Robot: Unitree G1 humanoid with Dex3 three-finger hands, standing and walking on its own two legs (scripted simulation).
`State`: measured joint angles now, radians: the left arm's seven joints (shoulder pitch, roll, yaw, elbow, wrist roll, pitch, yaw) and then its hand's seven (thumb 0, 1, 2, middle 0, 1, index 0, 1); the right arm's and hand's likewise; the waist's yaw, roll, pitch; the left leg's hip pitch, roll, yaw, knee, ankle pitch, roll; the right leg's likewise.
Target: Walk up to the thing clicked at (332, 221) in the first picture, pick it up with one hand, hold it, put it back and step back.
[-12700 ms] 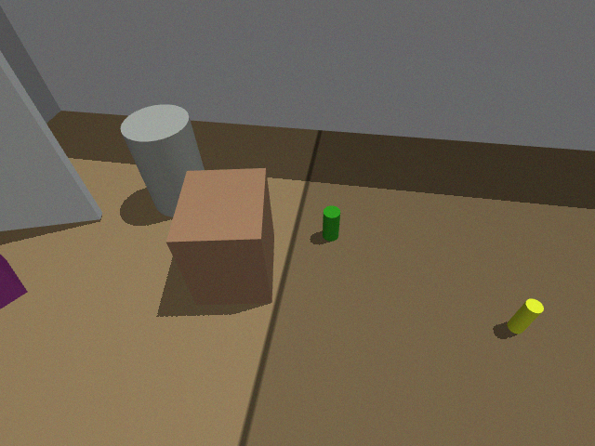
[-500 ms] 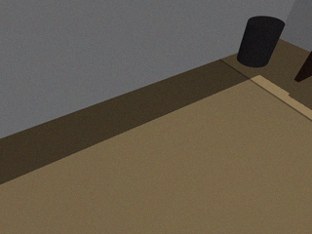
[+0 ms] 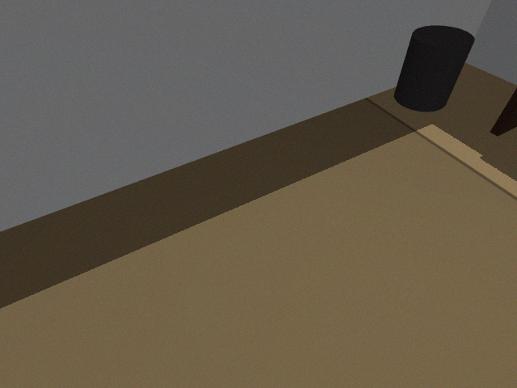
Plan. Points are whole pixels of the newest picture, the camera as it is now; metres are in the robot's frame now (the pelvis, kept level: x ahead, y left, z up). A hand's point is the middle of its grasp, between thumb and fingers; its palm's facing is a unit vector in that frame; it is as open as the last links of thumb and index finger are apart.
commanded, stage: stand
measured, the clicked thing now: out of the picture +0.16 +1.28 -0.71
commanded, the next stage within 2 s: walk up in 1.08 s
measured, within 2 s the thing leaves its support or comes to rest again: neither
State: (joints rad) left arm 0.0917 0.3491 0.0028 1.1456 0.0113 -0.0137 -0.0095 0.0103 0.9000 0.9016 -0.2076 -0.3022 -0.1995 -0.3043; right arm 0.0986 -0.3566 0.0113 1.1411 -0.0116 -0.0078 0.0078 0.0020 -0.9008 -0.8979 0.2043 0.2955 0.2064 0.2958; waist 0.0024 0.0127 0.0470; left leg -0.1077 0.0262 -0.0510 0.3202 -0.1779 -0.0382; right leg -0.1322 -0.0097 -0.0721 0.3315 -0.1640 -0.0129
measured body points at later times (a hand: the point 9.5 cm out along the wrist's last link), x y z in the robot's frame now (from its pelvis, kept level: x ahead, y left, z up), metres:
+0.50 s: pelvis +0.00 +0.00 +0.00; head +0.01 +0.00 +0.45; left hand +0.08 +0.30 -0.13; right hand +0.07 -0.30 -0.14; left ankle +0.00 +0.15 -0.75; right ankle +0.01 -0.11 -0.75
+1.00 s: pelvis +0.01 +0.00 +0.00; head +0.01 +0.00 +0.45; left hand +0.09 +0.30 -0.13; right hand +0.08 -0.30 -0.14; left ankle +0.00 +0.15 -0.75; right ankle +0.01 -0.11 -0.75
